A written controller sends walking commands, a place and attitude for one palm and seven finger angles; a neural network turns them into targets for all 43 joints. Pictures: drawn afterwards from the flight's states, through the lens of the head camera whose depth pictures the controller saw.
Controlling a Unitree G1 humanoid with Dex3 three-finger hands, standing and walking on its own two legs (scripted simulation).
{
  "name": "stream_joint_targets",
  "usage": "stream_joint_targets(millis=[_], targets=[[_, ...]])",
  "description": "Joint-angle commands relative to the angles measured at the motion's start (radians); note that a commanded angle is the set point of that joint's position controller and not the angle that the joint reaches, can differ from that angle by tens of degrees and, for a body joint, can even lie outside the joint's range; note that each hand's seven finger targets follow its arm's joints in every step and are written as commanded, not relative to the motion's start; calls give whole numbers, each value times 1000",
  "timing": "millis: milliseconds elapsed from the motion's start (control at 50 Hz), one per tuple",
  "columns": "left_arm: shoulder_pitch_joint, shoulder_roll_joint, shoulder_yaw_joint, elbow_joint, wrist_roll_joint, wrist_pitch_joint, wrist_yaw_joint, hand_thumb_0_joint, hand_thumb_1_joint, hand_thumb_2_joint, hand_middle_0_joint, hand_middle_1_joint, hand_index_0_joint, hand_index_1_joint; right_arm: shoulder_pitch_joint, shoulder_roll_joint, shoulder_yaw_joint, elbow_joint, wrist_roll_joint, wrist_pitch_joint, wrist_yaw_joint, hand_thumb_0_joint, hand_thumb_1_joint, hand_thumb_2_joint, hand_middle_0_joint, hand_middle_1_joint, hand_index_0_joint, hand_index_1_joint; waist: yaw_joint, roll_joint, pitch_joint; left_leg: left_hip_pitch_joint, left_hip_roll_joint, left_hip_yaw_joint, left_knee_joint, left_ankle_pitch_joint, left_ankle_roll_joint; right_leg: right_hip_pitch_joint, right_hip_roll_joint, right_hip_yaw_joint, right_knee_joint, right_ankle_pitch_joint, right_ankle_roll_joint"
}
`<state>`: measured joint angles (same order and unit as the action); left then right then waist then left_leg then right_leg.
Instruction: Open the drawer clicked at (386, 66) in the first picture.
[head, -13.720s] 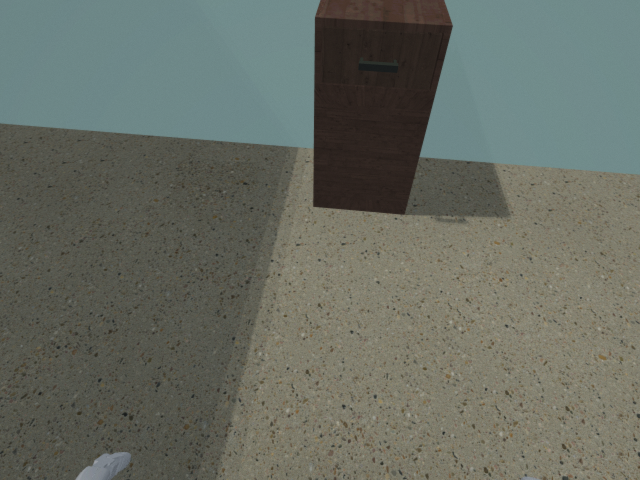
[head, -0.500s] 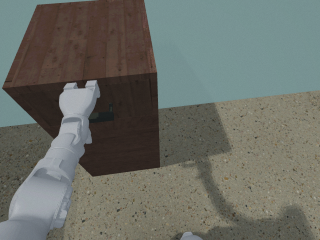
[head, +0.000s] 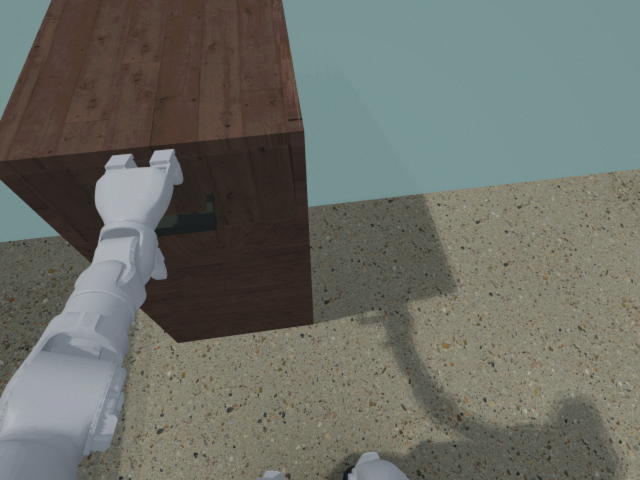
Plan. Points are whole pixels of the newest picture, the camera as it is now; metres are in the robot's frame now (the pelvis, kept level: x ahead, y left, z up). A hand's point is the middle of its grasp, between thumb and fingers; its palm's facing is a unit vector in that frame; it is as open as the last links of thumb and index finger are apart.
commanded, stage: lower the fingers behind the handle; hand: left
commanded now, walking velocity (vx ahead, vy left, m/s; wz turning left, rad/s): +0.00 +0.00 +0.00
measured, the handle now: (175, 214) +0.51 +0.22 -0.04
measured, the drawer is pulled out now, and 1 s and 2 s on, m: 0.00 0.00 0.00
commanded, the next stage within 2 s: lift the fingers back up to retry in 1.52 s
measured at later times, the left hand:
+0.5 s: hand (154, 236) +0.46 +0.23 -0.02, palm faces -0.04 -0.01 -1.00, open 13.8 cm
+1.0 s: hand (154, 238) +0.46 +0.23 -0.03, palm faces -0.04 +0.03 -1.00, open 13.9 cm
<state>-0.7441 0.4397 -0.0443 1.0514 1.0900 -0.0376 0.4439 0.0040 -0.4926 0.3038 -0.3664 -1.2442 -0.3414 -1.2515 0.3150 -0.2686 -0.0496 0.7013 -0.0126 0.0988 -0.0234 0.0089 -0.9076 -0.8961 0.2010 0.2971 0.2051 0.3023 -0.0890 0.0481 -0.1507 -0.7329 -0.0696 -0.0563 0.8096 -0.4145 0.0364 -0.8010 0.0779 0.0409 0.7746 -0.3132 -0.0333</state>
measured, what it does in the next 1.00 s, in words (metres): stands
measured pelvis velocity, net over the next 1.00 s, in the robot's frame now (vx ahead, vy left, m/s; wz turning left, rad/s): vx -0.02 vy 0.00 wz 0.01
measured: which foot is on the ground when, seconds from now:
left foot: down 0.00-1.00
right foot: down 0.00-1.00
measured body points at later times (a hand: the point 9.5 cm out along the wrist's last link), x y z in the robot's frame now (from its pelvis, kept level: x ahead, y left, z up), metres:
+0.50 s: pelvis -0.01 +0.00 -0.02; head +0.10 +0.00 +0.42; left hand +0.45 +0.23 +0.03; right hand +0.03 -0.27 -0.15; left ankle -0.03 +0.10 -0.70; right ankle +0.02 -0.10 -0.70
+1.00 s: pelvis -0.02 +0.00 -0.03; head +0.09 +0.01 +0.40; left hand +0.45 +0.23 +0.02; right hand +0.03 -0.27 -0.16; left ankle -0.03 +0.10 -0.70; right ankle +0.02 -0.10 -0.70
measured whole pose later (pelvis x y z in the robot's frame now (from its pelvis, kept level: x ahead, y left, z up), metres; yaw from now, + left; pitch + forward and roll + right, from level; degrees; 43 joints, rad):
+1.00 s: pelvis -0.02 +0.00 -0.03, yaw +0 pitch +24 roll -1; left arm -0.83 0.46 -0.07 1.15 1.11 0.00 0.45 0.00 -0.49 0.30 -0.32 -1.26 -0.29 -1.26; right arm 0.31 -0.26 -0.02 0.68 -0.02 0.07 -0.01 0.01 -0.91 -0.90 0.20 0.30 0.21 0.30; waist -0.11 0.04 -0.19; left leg -0.96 -0.08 -0.06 1.02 -0.48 0.04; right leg -1.02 0.08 0.02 0.96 -0.36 -0.03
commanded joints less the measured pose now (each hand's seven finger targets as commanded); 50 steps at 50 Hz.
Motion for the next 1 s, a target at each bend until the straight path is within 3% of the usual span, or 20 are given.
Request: stream_joint_targets(millis=[0, 40, 100, 140, 200, 260, 300, 360, 440, 460, 500, 520, 580, 640, 720, 740, 780, 880, 900, 980], targets=[[-386, 279, 69, -78, -10, 61, 5, 0, -500, 300, -300, -1200, -300, -1200, 102, -144, -38, -68, 3, -17, -8, 0, -900, -900, 200, 300, 200, 300, -17, -52, -352, 62, 17, 58, -80, 257, 16, 338, -38, -9, -80, 226, -2], [-404, 270, 51, -74, -5, 68, -3, 0, -500, 300, -300, -1200, -300, -1200, 98, -144, -35, -70, 6, -18, -10, 0, -900, -900, 200, 300, 200, 300, -27, -47, -331, 52, 19, 58, -80, 230, 17, 316, -40, -9, -84, 200, 0], [-370, 270, 58, -57, -4, 65, -11, 0, -500, 300, -300, -1200, -300, -1200, 100, -145, -32, -72, 5, -14, -8, 0, -900, -900, 200, 300, 200, 300, -14, -47, -333, 49, 19, 56, -75, 232, 16, 310, -39, -13, -74, 195, -4], [-377, 239, 30, -36, -4, 67, -16, 0, -500, 300, -300, -1200, -300, -1200, 100, -142, -30, -76, 7, -17, -10, 0, -900, -900, 200, 300, 200, 300, -31, -75, -295, 20, 19, 58, -71, 186, 19, 287, -40, -11, -83, 155, 1], [-361, 264, 52, -47, -1, 53, -21, 0, -500, 300, -300, -1200, -300, -1200, 103, -143, -29, -81, 6, -19, -9, 0, -900, -900, 200, 300, 200, 300, -15, -54, -329, 18, 18, 57, -56, 200, 19, 285, -40, -10, -60, 166, -4], [-328, 188, 12, -27, -3, 49, -24, 0, -500, 300, -300, -1200, -300, -1200, 101, -134, -33, -89, 4, -20, -4, 0, -900, -900, 200, 300, 200, 300, -21, -58, -319, 16, 20, 53, -42, 205, 16, 247, -36, -21, -48, 161, -8], [-320, 202, 24, -27, -6, 43, -20, 0, -500, 300, -300, -1200, -300, -1200, 103, -137, -32, -89, 4, -25, -3, 0, -900, -900, 200, 300, 200, 300, -19, -70, -309, -6, 22, 56, -32, 172, 18, 232, -36, -14, -45, 132, -4], [-417, 252, 57, -114, -12, -6, -14, 0, -500, 300, -300, -1200, -300, -1200, 103, -137, -34, -92, -1, -37, -10, 0, -900, -900, 200, 300, 200, 300, -31, -54, -355, -26, 23, 46, -3, 155, 23, 222, -41, -5, -21, 119, -3], [-496, 346, 127, -246, 31, -92, 40, 0, -500, 300, -300, -1200, -300, -1200, 117, -136, -44, -75, -20, -51, -12, 0, -900, -900, 200, 300, 200, 300, -18, 64, -510, 29, 25, 25, 53, 228, 15, 171, -36, -7, 52, 156, -11], [-486, 318, 115, -210, 33, -82, 59, 0, -500, 300, -300, -1200, -300, -1200, 119, -136, -47, -59, -26, -49, -7, 0, -900, -900, 200, 300, 200, 300, -32, 46, -503, 37, 27, 16, 65, 251, 11, 135, -32, -23, 64, 156, -13], [-420, 224, 62, -102, 32, -44, 81, 0, -500, 300, -300, -1200, -300, -1200, 127, -132, -48, -40, -25, -54, 4, 0, -900, -900, 200, 300, 200, 300, -44, 38, -407, 10, 32, 17, 72, 234, 4, 60, -27, -41, 59, 117, -12], [-420, 216, 59, -82, 24, -27, 87, 0, -500, 300, -300, -1200, -300, -1200, 131, -137, -47, -36, -25, -56, 10, 0, -900, -900, 200, 300, 200, 300, -46, 31, -399, 2, 34, 17, 74, 239, 2, 54, -25, -44, 61, 121, -12], [-442, 202, 52, -86, 8, 14, 94, 0, -500, 300, -300, -1200, -300, -1200, 149, -143, -55, -32, -24, -44, 23, 0, -900, -900, 200, 300, 200, 300, -48, 31, -496, 62, 34, 12, 81, 316, -5, 87, -23, -51, 68, 183, -11], [-453, 208, 39, -15, 0, 82, 87, 0, -500, 300, -300, -1200, -300, -1200, 146, -149, -44, -22, -17, -27, 24, 0, -900, -900, 200, 300, 200, 300, -64, -23, -412, -4, 30, 23, 62, 259, 7, 117, -25, -46, 43, 171, -4], [-428, 231, 36, 33, 1, 118, 47, 0, -500, 300, -300, -1200, -300, -1200, 135, -154, -30, -30, -10, -15, 17, 0, -900, -900, 200, 300, 200, 300, -56, -48, -366, -48, 26, 30, 44, 204, 17, 144, -29, -37, 27, 146, -3], [-417, 207, 14, 45, 0, 122, 34, 0, -500, 300, -300, -1200, -300, -1200, 131, -150, -28, -37, -8, -14, 15, 0, -900, -900, 200, 300, 200, 300, -61, -52, -346, -63, 23, 36, 44, 186, 20, 145, -30, -33, 20, 138, -2], [-401, 234, 29, 54, 1, 112, 14, 0, -500, 300, -300, -1200, -300, -1200, 129, -153, -22, -41, -8, -14, 10, 0, -900, -900, 200, 300, 200, 300, -55, -61, -334, -87, 23, 38, 46, 161, 23, 151, -33, -27, 22, 122, -1], [-339, 194, 5, 55, 10, 59, -18, 0, -500, 300, -300, -1200, -300, -1200, 117, -142, -19, -67, -6, -29, 4, 0, -900, -900, 200, 300, 200, 300, -47, -44, -296, -130, 23, 39, 70, 95, 23, 87, -32, -28, 43, 48, -8], [-345, 193, -1, 60, 13, 51, -19, 0, -500, 300, -300, -1200, -300, -1200, 112, -144, -17, -69, -4, -31, 2, 0, -900, -900, 200, 300, 200, 300, -56, -51, -268, -148, 26, 34, 76, 72, 22, 54, -33, -30, 48, 20, -8], [-394, 219, 26, 7, 4, -5, -4, 0, -500, 300, -300, -1200, -300, -1200, 117, -143, -23, -78, -12, -58, 1, 0, -900, -900, 200, 300, 200, 300, -54, -18, -352, -172, 26, 29, 123, 49, 24, 21, -35, -27, 97, -10, -8]])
